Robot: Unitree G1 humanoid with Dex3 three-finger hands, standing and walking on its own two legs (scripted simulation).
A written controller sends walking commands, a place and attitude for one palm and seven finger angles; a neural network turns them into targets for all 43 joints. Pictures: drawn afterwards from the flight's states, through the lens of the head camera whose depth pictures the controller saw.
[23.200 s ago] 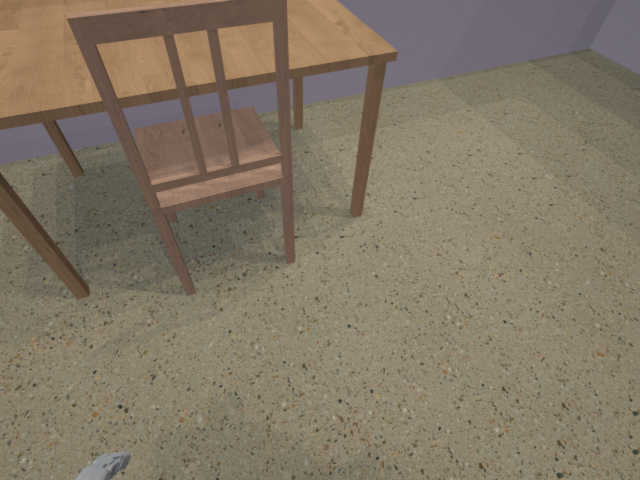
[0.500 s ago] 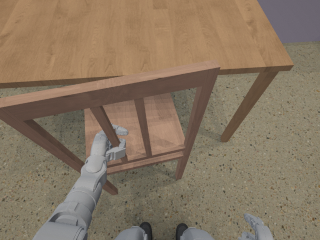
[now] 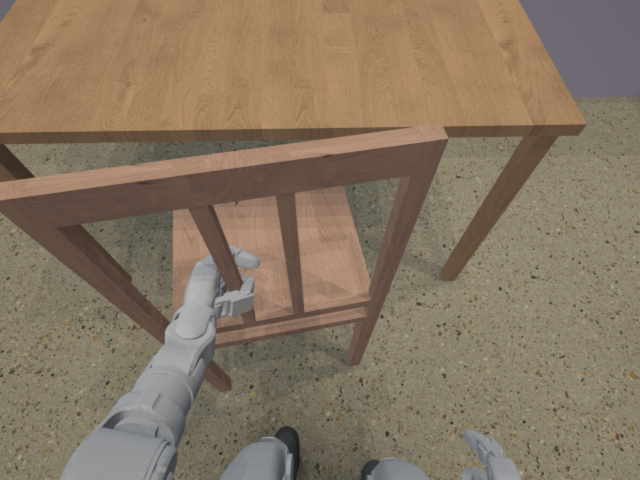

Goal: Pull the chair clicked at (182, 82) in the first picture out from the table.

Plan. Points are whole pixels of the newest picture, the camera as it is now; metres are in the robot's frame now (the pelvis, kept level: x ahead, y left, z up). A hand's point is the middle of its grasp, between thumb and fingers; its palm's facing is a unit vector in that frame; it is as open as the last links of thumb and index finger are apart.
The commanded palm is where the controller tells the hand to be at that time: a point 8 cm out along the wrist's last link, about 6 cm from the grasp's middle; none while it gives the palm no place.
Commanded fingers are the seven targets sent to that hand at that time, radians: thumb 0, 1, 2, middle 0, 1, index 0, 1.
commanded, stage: step backward, pulling the chair out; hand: left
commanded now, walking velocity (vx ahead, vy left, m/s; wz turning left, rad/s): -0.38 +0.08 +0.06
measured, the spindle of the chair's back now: (230, 274) +0.38 +0.15 -0.05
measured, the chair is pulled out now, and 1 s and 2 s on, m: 0.18 0.32 0.50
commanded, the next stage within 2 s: stop walking, hand still on the chair in 1.82 s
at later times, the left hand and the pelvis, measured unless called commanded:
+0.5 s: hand (246, 324) +0.31 +0.12 -0.06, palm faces -0.04 -0.98 -0.18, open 5.3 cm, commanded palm +0.28 +0.17 -0.06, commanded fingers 0.00 0.90 0.90 -0.50 -1.45 -0.50 -1.45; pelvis -0.06 +0.00 +0.00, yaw +3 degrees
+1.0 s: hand (245, 399) +0.21 +0.11 -0.06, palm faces +0.02 -0.98 -0.18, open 5.3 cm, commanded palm +0.18 +0.16 -0.06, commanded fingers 0.00 0.90 0.90 -0.50 -1.45 -0.50 -1.45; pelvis -0.15 -0.01 +0.01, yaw +4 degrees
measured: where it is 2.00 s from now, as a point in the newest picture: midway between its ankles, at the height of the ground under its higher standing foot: outside the picture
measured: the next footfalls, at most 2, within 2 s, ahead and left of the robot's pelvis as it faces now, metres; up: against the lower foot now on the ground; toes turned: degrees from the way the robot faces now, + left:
left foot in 0.28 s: +0.00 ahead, +0.15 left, +0.00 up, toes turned +1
right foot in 0.72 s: -0.06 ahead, -0.12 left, +0.00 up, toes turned -2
